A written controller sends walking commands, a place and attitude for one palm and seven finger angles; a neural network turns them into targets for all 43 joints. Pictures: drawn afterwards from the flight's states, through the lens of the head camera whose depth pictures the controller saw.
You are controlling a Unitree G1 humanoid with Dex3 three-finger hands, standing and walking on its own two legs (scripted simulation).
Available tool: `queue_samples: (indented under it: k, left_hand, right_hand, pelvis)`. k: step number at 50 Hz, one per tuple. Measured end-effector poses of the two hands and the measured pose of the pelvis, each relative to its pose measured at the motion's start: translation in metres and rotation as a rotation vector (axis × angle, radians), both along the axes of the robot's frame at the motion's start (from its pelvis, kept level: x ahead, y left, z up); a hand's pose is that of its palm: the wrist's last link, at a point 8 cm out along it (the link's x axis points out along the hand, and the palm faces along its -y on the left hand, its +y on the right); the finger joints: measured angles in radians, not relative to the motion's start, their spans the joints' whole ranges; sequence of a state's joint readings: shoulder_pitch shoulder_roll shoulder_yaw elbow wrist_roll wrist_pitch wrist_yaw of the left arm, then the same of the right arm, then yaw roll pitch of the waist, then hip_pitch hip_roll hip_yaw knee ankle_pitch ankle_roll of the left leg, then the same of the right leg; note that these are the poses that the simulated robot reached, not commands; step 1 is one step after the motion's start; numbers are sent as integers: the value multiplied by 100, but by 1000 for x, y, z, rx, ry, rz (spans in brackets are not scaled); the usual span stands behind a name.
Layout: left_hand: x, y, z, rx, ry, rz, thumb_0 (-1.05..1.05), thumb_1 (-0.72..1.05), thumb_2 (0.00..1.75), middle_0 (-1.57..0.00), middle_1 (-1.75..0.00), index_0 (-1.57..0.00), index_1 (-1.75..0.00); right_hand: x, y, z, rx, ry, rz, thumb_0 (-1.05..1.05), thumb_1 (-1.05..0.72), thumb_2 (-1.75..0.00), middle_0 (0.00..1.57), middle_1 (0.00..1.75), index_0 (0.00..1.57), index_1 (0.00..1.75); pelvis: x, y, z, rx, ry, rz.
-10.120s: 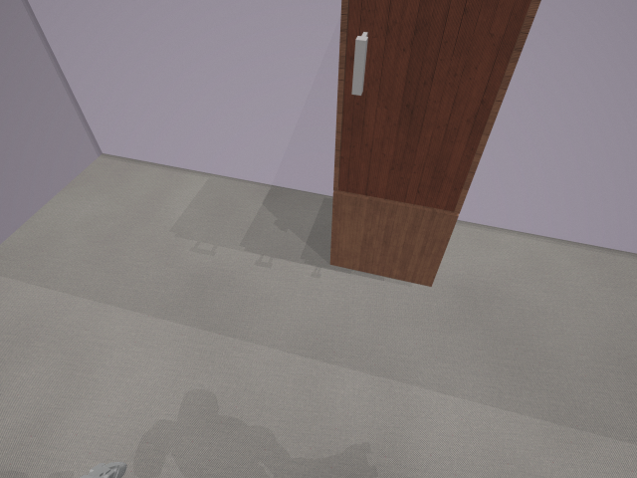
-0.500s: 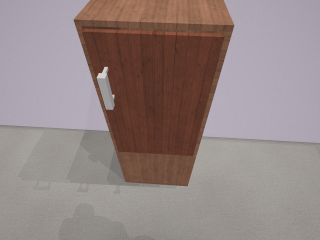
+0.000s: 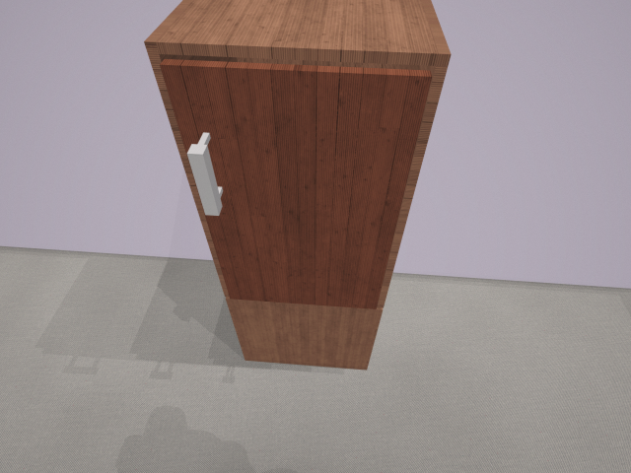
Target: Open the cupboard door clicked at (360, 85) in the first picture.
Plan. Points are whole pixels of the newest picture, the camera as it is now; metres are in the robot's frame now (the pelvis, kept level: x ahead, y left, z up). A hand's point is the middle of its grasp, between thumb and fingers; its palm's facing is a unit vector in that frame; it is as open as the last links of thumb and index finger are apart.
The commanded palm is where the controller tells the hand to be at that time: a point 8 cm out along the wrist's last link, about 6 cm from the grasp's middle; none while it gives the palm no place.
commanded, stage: look again from close up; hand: left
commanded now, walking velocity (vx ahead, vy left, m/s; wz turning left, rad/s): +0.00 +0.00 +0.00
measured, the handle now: (209, 174) +0.53 +0.22 +0.07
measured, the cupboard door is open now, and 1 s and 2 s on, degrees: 0 0 0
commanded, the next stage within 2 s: raise the hand with hooked fingers in 0.82 s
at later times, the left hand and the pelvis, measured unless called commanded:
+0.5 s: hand out of the picture -0.01 +0.16 -0.18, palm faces +0.04 -0.98 -0.18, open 7.4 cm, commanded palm none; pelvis -0.01 -0.01 +0.00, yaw +0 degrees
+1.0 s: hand out of the picture +0.03 +0.19 -0.14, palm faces +0.18 -0.96 -0.22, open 7.3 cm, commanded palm +0.09 +0.22 -0.07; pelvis -0.01 +0.00 +0.00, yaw +0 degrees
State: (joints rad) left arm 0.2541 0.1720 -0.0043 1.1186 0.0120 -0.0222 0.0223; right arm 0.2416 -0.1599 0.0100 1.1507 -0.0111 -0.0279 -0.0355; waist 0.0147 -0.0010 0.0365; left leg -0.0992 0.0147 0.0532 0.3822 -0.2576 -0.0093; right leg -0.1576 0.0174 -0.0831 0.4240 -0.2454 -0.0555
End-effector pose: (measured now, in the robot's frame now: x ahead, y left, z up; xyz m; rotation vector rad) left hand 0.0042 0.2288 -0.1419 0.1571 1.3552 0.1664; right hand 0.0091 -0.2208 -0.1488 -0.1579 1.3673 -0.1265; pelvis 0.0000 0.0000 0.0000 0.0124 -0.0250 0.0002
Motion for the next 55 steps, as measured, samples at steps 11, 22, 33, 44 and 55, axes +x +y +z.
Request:
queue_samples:
  k: [11, 22, 33, 44, 55]
  left_hand:
    - [-15, -11, -2, -12, 26, 10, 0, 90, 90, -20, -30, -20, -30]
    - [-18, -19, -4, -27, 22, 18, 0, 90, 90, -20, -30, -20, -30]
    - [-21, -18, -5, -28, 17, 25, 1, 91, 90, -20, -30, -20, -30]
    - [-28, -18, -6, -37, 38, 32, 0, 91, 90, -20, -30, -20, -30]
    - [107, 14, 110, 62, -841, 56, 4, 90, 87, -20, -34, -20, -33]
  right_hand:
    - [-13, -2, -1, 9, 28, -8, 0, -90, -90, 20, 30, 20, 30]
    - [-21, -1, 0, 10, 38, -16, 0, -90, -90, 20, 30, 19, 30]
    - [-25, 2, 0, 13, 40, -15, 0, -91, -90, 20, 30, 19, 30]
    - [-28, 6, 1, 15, 55, -16, 0, -91, -90, 20, 30, 19, 30]
    - [57, -19, 20, -74, -493, 17, 2, -92, -90, 20, 30, 20, 30]
  pelvis:
    - [-4, -6, 0, 0, 1, 1]
    - [-6, -9, 0, -2, -1, 3]
    - [-8, -9, 0, -3, -2, 7]
    - [-9, -6, 0, -4, 3, 8]
    - [-18, 9, -14, -6, 47, 40]
